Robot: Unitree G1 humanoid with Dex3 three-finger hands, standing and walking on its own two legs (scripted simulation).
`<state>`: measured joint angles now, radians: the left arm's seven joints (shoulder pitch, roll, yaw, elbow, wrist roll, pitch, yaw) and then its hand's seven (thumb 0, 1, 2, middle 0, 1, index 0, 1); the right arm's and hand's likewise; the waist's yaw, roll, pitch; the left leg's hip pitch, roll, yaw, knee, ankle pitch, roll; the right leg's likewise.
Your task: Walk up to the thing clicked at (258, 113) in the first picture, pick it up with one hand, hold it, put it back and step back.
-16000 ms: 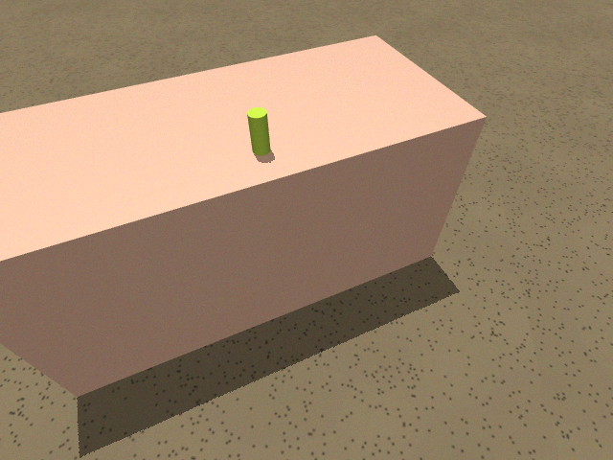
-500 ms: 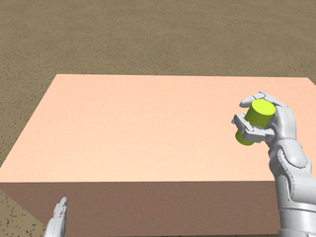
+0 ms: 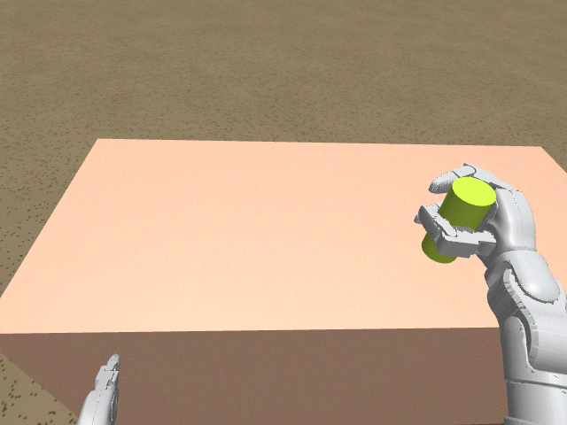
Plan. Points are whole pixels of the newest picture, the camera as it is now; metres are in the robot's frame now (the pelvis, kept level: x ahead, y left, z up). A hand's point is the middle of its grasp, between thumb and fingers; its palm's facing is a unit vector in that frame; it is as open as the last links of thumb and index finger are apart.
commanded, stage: hold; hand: right
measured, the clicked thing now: (454, 222) +0.33 -0.18 +0.17
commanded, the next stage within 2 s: none
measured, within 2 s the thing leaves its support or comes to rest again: neither
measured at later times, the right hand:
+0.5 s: hand (449, 221) +0.33 -0.17 +0.18, palm faces +0.07 +1.00 -0.01, open 6.1 cm
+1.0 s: hand (449, 221) +0.33 -0.17 +0.18, palm faces +0.07 +1.00 -0.01, open 6.1 cm
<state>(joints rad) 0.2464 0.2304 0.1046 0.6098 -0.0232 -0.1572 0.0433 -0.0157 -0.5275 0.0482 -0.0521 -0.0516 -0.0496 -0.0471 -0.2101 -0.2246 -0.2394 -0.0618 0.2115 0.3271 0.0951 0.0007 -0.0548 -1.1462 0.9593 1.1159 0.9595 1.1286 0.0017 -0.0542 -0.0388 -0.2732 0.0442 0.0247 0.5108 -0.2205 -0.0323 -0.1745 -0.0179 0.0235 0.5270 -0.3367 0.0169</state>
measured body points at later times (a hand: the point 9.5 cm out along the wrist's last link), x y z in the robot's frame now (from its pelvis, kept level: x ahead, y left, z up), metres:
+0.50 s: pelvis +0.00 +0.00 +0.00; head -0.02 +0.02 +0.45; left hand +0.16 +0.26 -0.08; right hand +0.32 -0.22 +0.18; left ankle +0.03 +0.14 -0.73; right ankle -0.03 -0.13 -0.73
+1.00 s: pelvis +0.00 +0.00 +0.00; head -0.02 +0.02 +0.45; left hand +0.16 +0.26 -0.08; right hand +0.32 -0.23 +0.18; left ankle +0.03 +0.14 -0.73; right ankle -0.03 -0.13 -0.73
